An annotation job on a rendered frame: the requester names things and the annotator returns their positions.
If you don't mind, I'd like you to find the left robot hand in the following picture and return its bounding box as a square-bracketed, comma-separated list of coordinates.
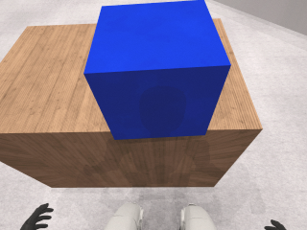
[20, 203, 54, 230]

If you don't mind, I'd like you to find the robot thigh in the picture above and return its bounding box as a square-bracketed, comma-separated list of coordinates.
[180, 205, 217, 230]
[104, 203, 144, 230]

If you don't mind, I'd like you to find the robot left thigh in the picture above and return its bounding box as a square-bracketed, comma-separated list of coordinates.
[104, 203, 144, 230]

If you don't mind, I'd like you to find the robot right thigh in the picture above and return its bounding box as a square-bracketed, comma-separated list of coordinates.
[180, 205, 217, 230]

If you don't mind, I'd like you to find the pedestal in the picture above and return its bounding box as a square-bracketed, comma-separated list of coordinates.
[0, 18, 263, 188]

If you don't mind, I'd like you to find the carton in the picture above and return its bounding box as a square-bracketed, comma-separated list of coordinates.
[83, 0, 231, 140]

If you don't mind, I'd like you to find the right robot hand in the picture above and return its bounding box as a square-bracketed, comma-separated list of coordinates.
[264, 219, 286, 230]

